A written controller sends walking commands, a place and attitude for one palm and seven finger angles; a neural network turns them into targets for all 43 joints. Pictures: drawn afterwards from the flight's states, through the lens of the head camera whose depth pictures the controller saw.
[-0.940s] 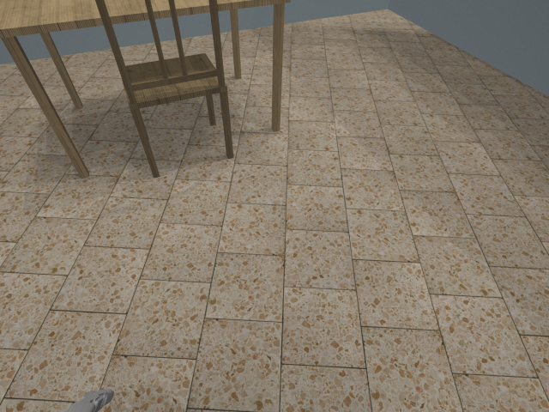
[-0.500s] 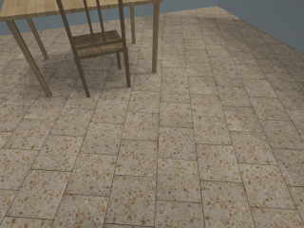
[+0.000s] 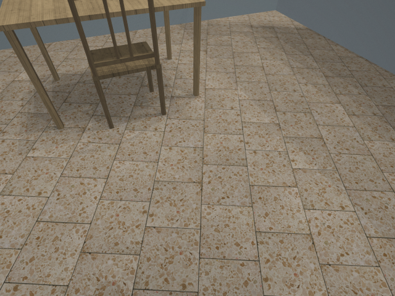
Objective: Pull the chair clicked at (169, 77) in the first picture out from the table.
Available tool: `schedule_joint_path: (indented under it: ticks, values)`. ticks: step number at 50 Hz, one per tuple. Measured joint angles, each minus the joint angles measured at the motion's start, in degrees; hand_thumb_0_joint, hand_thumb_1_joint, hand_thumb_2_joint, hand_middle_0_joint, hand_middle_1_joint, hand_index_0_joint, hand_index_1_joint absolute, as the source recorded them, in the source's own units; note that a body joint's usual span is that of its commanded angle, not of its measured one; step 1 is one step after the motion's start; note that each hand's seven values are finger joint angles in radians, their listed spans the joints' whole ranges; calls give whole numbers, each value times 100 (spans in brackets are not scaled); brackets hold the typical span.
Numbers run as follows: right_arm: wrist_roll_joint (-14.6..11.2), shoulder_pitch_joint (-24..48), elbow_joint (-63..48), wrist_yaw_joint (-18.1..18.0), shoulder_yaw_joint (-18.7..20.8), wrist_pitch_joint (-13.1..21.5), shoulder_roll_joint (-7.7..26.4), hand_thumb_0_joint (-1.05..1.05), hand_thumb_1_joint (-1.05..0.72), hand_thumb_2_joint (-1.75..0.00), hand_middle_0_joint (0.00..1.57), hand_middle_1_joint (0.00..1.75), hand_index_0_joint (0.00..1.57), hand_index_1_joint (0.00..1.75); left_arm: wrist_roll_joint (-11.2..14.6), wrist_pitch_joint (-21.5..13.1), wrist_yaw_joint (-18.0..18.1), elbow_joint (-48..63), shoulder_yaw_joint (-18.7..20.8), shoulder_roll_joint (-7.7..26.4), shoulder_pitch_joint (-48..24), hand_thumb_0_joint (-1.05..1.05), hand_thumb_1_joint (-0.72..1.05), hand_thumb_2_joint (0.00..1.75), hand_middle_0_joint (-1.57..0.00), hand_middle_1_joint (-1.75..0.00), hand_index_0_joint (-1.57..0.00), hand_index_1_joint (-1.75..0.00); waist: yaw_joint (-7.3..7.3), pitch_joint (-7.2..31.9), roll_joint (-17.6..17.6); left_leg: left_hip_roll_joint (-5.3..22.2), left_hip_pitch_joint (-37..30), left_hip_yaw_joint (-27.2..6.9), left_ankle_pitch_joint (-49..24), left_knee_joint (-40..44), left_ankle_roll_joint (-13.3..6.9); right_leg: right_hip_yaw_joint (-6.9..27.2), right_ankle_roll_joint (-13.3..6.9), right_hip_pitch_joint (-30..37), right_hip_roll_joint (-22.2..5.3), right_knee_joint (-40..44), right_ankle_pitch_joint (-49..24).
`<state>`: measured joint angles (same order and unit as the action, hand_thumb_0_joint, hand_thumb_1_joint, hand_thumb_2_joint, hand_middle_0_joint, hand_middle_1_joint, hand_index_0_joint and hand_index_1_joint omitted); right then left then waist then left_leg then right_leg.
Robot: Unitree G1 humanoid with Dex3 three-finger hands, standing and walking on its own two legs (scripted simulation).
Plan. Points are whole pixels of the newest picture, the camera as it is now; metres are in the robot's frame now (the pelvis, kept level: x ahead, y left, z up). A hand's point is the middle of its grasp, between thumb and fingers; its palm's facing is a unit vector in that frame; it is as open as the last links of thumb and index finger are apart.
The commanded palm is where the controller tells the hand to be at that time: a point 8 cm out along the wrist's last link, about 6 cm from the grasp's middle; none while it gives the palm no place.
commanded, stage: look at it before walking up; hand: left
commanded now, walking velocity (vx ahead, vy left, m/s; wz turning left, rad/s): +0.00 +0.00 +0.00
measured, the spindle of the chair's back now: (111, 30) +1.43 +0.57 -0.08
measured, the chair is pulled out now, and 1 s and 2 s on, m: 0.00 0.00 0.00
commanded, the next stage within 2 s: walk to a spot facing it in 0.60 s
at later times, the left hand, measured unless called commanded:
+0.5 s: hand out of the picture +0.07 +0.25 -0.16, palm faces -0.03 -0.94 -0.33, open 7.3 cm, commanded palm none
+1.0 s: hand out of the picture +0.03 +0.22 -0.19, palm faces +0.04 -0.98 -0.18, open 7.3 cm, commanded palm none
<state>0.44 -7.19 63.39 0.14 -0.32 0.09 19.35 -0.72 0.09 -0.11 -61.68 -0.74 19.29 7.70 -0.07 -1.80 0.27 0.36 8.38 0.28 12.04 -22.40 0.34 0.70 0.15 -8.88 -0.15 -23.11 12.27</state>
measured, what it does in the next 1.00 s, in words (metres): shifts its weight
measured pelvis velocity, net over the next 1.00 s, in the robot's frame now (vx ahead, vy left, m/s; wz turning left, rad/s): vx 0.05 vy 0.03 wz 0.02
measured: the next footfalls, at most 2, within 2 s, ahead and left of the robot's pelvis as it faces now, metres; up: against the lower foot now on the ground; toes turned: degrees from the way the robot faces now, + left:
right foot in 1.46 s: +0.39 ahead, -0.08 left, +0.00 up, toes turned -7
left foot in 1.90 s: +0.57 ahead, +0.17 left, +0.00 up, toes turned +14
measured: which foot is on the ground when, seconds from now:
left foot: down 0.00-1.00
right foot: down 0.00-1.00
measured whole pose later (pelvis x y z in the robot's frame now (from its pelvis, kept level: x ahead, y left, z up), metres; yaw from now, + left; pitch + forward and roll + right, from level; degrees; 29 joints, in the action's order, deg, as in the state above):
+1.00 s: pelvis +0.05 +0.03 -0.01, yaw +1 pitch -1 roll -2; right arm 1.0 -16.8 64.3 0.7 0.0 -0.1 13.1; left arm -1.1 0.0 -0.5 -62.7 0.4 13.1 19.2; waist -0.7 1.4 0.9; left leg 1.3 11.5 2.7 20.0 -33.4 -1.4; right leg -0.3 1.1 -7.9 -0.5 -28.1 19.7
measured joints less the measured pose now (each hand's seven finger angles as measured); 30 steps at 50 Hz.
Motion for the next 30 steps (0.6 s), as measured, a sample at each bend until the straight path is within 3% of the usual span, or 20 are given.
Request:
schedule_joint_path:
  ticks: [30]
  values:
    - [-13,65,40,-1,1,22,-15,1,-90,-90,20,30,21,30,-9,-17,9,-78,0,-3,57,0,91,90,-20,-29,-21,-30,-29,-20,6,2,-53,31,-46,117,-9,31,15,48,1,129,-65]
